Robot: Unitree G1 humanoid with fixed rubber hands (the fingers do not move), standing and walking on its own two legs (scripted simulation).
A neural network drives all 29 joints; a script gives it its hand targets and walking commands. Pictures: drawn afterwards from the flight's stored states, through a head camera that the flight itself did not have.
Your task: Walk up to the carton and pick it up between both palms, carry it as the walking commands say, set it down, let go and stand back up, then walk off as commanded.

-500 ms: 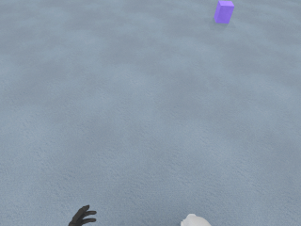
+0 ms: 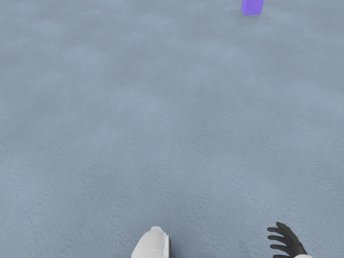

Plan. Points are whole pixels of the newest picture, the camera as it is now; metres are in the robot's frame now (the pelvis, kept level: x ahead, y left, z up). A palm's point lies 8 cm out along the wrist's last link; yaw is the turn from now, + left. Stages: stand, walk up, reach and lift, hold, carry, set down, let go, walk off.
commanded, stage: walk up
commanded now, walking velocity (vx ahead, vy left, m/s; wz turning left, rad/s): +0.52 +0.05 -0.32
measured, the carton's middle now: (252, 0) +3.00 -0.58 -0.65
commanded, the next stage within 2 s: none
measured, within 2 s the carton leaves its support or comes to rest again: neither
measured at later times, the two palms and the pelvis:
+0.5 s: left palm (125, 166) +0.38 +0.24 -0.14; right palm out of the picture +0.14 -0.21 -0.10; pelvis +0.25 +0.02 +0.01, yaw -5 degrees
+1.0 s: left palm (150, 148) +0.44 +0.16 -0.11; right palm (306, 139) +0.53 -0.35 -0.14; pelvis +0.47 -0.09 +0.01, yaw -7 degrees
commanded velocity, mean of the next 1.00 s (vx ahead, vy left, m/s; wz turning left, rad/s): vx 0.50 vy -0.05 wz -0.16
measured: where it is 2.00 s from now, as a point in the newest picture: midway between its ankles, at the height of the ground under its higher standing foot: (222, 142)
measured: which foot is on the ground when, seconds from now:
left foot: up 0.00-0.12, down 0.14-0.72, up 0.74-1.00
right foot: down 0.00-0.14, up 0.16-0.70, down 0.72-1.00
